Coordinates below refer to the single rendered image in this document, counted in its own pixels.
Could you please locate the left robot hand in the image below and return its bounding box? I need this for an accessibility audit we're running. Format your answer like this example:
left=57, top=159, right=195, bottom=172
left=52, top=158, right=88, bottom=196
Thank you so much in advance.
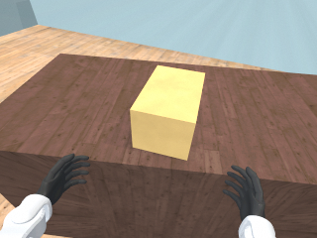
left=36, top=153, right=90, bottom=205

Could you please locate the robot left forearm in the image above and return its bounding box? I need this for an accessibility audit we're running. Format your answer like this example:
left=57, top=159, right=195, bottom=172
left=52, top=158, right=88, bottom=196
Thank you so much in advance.
left=0, top=194, right=53, bottom=238

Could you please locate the right robot hand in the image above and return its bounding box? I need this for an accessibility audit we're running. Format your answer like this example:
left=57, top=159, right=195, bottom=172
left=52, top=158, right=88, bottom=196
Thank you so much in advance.
left=222, top=165, right=265, bottom=221

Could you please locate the robot right forearm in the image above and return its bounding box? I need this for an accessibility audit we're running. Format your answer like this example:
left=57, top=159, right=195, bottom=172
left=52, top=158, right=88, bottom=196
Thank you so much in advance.
left=238, top=215, right=275, bottom=238

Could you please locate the carton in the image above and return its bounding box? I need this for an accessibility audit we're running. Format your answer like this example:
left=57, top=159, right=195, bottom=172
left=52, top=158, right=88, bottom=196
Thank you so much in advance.
left=130, top=65, right=205, bottom=161

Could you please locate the pedestal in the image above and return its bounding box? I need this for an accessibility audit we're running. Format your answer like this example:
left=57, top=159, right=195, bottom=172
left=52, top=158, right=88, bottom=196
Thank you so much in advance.
left=0, top=54, right=317, bottom=238

